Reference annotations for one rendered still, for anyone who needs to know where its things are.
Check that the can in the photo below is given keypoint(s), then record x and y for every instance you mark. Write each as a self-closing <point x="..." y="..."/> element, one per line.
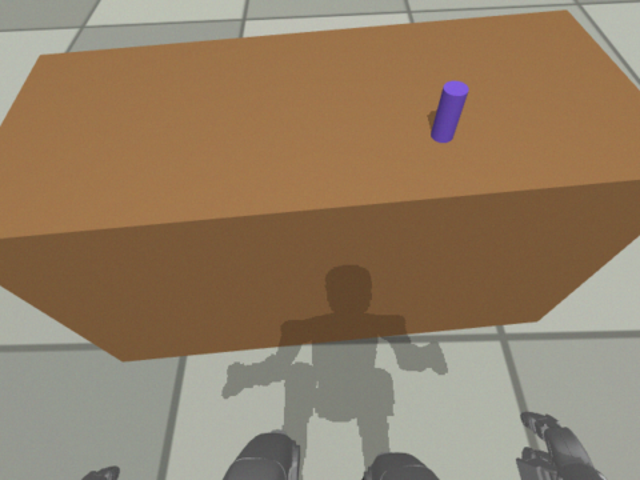
<point x="450" y="106"/>

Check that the right robot hand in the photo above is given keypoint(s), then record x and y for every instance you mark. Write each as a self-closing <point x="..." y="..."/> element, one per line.
<point x="563" y="447"/>

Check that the right robot arm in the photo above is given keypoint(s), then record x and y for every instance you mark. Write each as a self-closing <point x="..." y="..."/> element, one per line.
<point x="577" y="471"/>

